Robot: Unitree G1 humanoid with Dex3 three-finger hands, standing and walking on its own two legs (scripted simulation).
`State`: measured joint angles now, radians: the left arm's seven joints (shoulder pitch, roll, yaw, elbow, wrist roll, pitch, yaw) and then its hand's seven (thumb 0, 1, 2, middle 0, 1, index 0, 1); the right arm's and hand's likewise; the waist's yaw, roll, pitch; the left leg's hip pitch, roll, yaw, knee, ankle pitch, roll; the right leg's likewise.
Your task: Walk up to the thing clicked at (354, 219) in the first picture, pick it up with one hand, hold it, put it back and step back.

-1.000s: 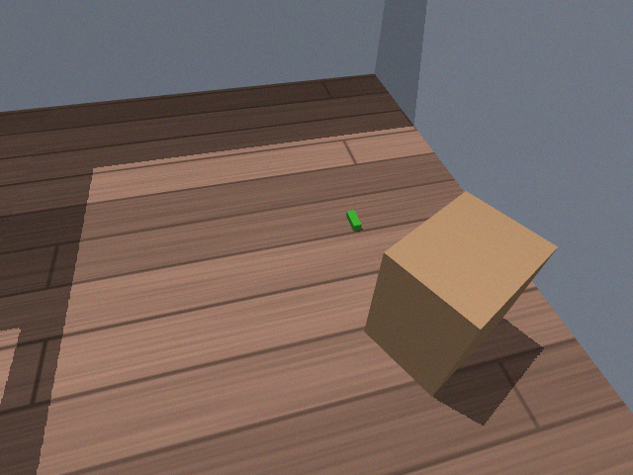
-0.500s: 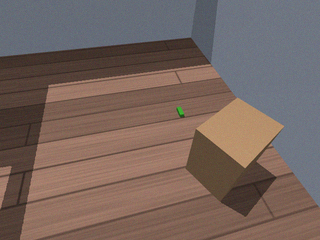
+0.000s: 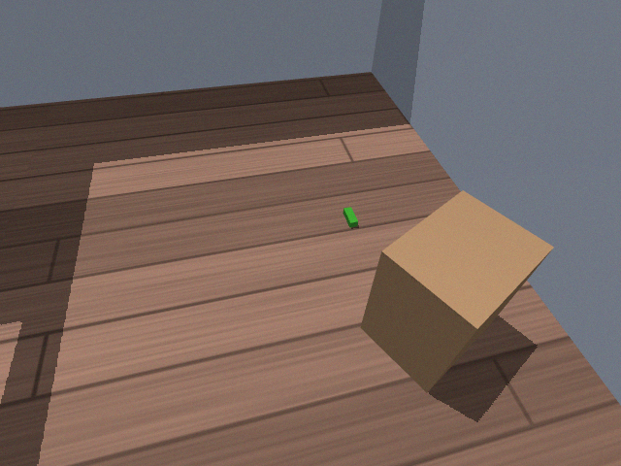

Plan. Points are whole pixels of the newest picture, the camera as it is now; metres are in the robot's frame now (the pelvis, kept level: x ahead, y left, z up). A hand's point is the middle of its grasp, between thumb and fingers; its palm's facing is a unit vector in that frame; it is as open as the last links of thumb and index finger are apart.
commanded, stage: stand
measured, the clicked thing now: (350, 217) +1.23 -0.19 -0.77
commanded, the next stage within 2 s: walk up in 0.12 s
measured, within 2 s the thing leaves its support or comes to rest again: neither
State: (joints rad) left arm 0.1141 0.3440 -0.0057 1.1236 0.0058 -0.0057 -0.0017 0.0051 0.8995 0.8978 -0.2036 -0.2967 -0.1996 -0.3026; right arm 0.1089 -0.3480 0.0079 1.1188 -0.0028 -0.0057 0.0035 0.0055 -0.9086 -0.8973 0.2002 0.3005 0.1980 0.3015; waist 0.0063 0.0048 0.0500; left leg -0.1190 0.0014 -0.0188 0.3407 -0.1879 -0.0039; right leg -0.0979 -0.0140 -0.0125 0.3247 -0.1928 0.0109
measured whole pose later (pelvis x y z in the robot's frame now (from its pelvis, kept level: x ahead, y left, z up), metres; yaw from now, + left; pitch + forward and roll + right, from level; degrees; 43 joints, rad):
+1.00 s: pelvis -0.01 -0.05 -0.02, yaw +37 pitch -3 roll +0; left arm 0.28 0.42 0.06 0.79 0.01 0.04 -0.03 0.01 0.90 0.90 -0.20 -0.30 -0.20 -0.30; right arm 0.25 -0.38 -0.03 0.74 -0.01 -0.01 -0.01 0.01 -0.90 -0.90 0.20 0.30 0.20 0.30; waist 0.03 -0.04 0.12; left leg -0.30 -0.04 -0.07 0.65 -0.30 0.01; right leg -0.41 -0.07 0.00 0.96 -0.50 -0.01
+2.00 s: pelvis -0.01 -0.06 -0.03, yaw +54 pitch -3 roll -1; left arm 0.18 0.37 0.01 0.96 0.01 0.00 -0.02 0.01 0.90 0.90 -0.21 -0.30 -0.20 -0.30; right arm 0.16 -0.38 -0.01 0.95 0.01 -0.01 0.00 0.01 -0.91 -0.90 0.20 0.30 0.20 0.30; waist 0.02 0.02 0.07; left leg -0.32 -0.02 -0.10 0.67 -0.30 -0.02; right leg -0.28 -0.06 -0.07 0.65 -0.32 0.02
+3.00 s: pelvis +0.01 -0.06 +0.00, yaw +53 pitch -2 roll +0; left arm 0.08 0.35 0.00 1.15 0.00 0.00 -0.01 0.00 0.90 0.90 -0.20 -0.30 -0.20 -0.30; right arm 0.10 -0.36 0.01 1.15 0.00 0.00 0.01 0.01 -0.91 -0.90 0.20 0.30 0.20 0.30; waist 0.01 0.02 0.05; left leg -0.15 0.02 -0.10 0.36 -0.17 -0.05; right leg -0.13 -0.02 -0.08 0.36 -0.19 0.00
